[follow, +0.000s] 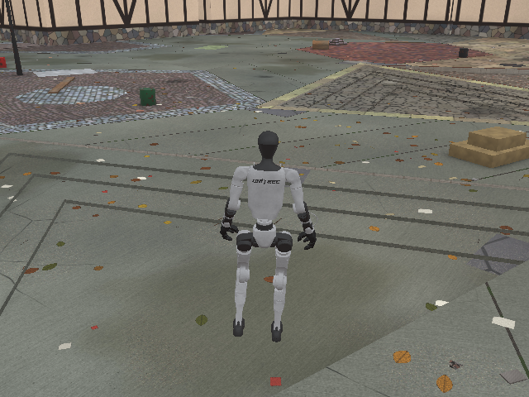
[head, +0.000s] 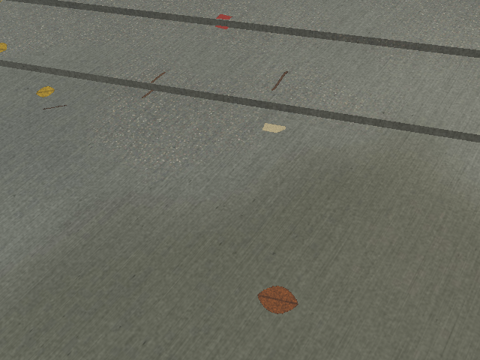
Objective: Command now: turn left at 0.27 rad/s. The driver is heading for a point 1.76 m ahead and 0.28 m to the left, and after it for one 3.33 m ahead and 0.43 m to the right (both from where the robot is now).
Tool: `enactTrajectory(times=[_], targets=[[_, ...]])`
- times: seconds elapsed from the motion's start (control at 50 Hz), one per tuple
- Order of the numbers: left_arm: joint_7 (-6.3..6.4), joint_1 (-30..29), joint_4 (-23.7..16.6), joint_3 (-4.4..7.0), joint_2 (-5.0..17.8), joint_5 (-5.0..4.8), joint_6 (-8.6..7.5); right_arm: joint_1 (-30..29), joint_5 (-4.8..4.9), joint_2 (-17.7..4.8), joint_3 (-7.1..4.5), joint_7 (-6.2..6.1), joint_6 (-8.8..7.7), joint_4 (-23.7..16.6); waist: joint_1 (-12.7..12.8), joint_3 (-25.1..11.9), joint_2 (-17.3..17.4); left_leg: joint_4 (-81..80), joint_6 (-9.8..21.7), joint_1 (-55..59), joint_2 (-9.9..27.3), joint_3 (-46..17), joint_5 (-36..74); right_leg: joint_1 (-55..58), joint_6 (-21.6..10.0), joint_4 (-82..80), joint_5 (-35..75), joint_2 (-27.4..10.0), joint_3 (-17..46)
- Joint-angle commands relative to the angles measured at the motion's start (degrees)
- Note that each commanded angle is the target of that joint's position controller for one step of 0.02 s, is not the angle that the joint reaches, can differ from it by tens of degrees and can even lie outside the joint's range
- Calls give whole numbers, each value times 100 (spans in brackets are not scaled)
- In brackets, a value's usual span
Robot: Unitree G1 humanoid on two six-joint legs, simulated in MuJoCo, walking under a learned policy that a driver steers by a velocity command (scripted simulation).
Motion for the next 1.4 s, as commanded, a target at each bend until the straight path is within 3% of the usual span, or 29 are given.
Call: enactTrajectory(times=[0.02, 0.06, 0.2, 0.26, 0.3, 0.32, 0.34, 0.36, 0.38, 0.42, 0.54, 0.66, 0.74, 0.76, 0.78, 0.8, 0.82, 0.84, 0.88, 0.96, 1.08, 1.16, 1.22, 1.24, 1.26, 1.28, 1.3, 1.32, 1.4], targets=[[91, 129, -238, 420, 1336, -52, 18, -487, 33, -590, -110, -14, -74, -576, 350, -154, -794, 77, -21, -619, 74, 8, -385, 802, -1110, -895, 1639, -1981, 1526], [109, 87, -242, 439, 1306, -58, 45, -467, 27, -527, -100, -8, -64, -598, 335, -143, -730, 165, -16, -729, 112, 31, -519, 924, -1173, -877, 1865, -2095, 1519], [7, 228, -228, 568, 1503, -195, -133, -661, 96, -415, -41, 262, -205, -703, 364, -94, -729, -650, 537, -473, 129, 416, -425, 995, -934, -1650, -1021, -2116, 1284], [-119, 1, -234, 610, 1614, -314, -170, -203, 109, -413, -61, 385, -263, -456, 11, -199, -697, -1814, 818, 756, -134, 835, 321, 485, -650, -1316, -856, -1862, 570], [-157, -128, -250, 528, 1316, -312, -208, 772, 118, -665, -199, 351, -258, -36, -389, -431, -405, -2278, 1080, 2326, -343, 788, 516, -521, -243, -100, -732, -1435, -130], [-202, -446, -446, 390, 913, -148, -267, 1506, 139, -1193, -375, 267, -277, 90, -660, -557, 800, -2828, 1581, 3286, 731, -937, 311, -1812, 219, 2087, -1001, -839, -789], [-214, -847, -866, 392, 932, -113, -412, 1452, 45, -1727, -439, 325, -434, -135, -615, -363, 1385, -3630, 2615, 3661, 1842, -3846, -609, -3782, 445, 3416, -2108, 77, -93], [-284, -829, -820, 467, 1297, -254, -543, 1119, 20, -1247, -301, 349, -572, -264, -524, -175, 590, -3829, 2646, 3592, 1902, -3594, -580, -4139, 371, 3913, -1838, -370, 637], [-360, -629, -759, 496, 1435, -339, -621, 838, 20, -1001, -219, 334, -653, -322, -277, 80, 560, -3770, 2421, 3473, 1651, -2991, -73, -4225, 279, 3841, -1163, -536, 702], [-361, -458, -563, 525, 1516, -129, -673, 554, 61, -815, -150, 304, -665, -420, -90, 219, 206, -3702, 2057, 3073, 1217, -2073, 1177, -3857, 351, 3291, -378, -737, 652], [-447, -929, -615, 285, 912, -161, -635, 727, -25, -942, -150, 98, -636, -468, -238, 243, 328, -3878, 1600, 1983, 504, -553, 2693, -2478, 663, 1225, 1563, -437, 185], [-578, -1365, -801, 230, 1021, -277, -661, 1093, -9, -974, -165, 112, -697, -208, -364, 583, 403, -3989, 1458, 2445, 950, -290, 2692, -2311, 182, 249, 1900, -415, 190], [-530, 169, -415, 474, 1488, -255, -573, 853, -121, -1125, -208, 28, -548, -286, 483, -626, 485, -1864, 1126, 2938, 793, 290, 6479, -476, -314, 435, 1137, 258, -173], [-465, 916, -271, 559, 1658, -258, -510, 883, -156, -1050, -158, -11, -523, -342, 846, -1063, 265, -549, 922, 2046, 655, 436, 6146, 909, -494, 567, 1236, 75, 174], [-401, 1604, -249, 688, 2194, -179, -474, 1412, -218, -576, -24, 28, -601, -567, 652, -1888, -1078, 1942, 504, -131, -113, 510, 3400, 3036, -1425, 476, 473, -1367, 2793], [-447, 1641, -193, 605, 1943, -253, -507, 1500, -145, -408, 97, 115, -775, -537, 567, -2546, -1705, 3184, 381, -1305, -906, -298, -778, 3749, -1995, -759, -701, -2149, 5329], [-412, 1325, -240, 541, 1673, -267, -504, 861, 76, -805, 14, 209, -918, -707, 720, -1748, -1176, 3471, 481, -1916, -526, -685, -528, 3242, -1662, -1050, -1388, -2010, 4885], [-382, 1054, -316, 506, 1563, -241, -492, 363, 142, -854, 41, 241, -1013, -856, 649, -1070, -654, 3158, 597, -1947, -246, -573, -117, 2342, -1416, -1141, -1204, -1802, 4120], [-355, 551, -451, 414, 1329, -141, -513, 102, -79, -823, 7, 181, -1057, -928, 222, -390, -127, 2171, 623, -1465, 146, -463, 403, 811, -1239, -1359, -52, -1366, 3205], [-250, 444, -530, 410, 1321, -186, -512, 340, -221, -628, 49, 132, -855, -979, -80, -155, -503, 1269, 306, -1114, 279, -250, 688, -307, -1362, -1654, 883, -1040, 2478], [-106, 1034, -370, 486, 1549, -280, -404, -967, -172, -298, 189, 153, -922, -1327, 481, -58, -577, -1194, -6, -534, -182, -28, 2752, -666, -909, -1346, 802, -588, 1958], [-71, 1336, -297, 480, 1488, -314, -280, -1234, -51, -529, 84, 244, -999, -1429, 524, -161, -732, -1939, 85, -382, -343, -260, 2373, 133, -764, -708, 444, -815, 2647], [-81, 1185, -351, 442, 1325, -245, -231, -417, -35, -763, -85, 242, -1064, -1242, 14, -444, -943, -2381, 470, 710, -320, -127, 1896, 301, -479, 141, 869, -751, 2775], [-115, 1227, -405, 321, 980, -185, -263, 263, -148, -977, -161, 207, -1096, -1173, -289, -1071, -686, -2264, 830, 1900, 306, -614, 1764, -41, -283, 1299, 796, -489, 2421], [-121, 1820, -499, 193, 577, -200, -327, 932, -279, -1440, -268, 183, -1062, -1076, -226, -1893, 586, -2374, 1605, 3853, 1554, -2614, 1241, -1604, 125, 3188, -712, 263, 1614], [-118, 2114, -512, 187, 814, -338, -379, 1338, -151, -1392, -322, 271, -990, -787, -205, -1978, 1689, -2986, 2120, 4232, 2149, -4577, -246, -2930, 280, 4387, -1920, 225, 1359], [-108, 1667, -471, 305, 1308, -378, -372, 1079, -82, -889, -197, 273, -975, -869, -355, -1169, 813, -3164, 1929, 3674, 1888, -4103, -818, -3332, 314, 4848, -1462, -53, 1524], [-109, 1067, -585, 331, 1397, -311, -360, 818, -104, -678, -128, 259, -935, -881, -385, -605, 319, -3167, 1723, 3027, 1591, -3147, -361, -3350, 324, 4852, -986, -238, 1337], [-192, 744, -706, 284, 1022, -204, -360, 400, -148, -440, -24, 271, -933, -751, 15, -86, 392, -3622, 1640, 1668, 909, -1613, 1553, -2686, 357, 3789, -340, -637, 1023]])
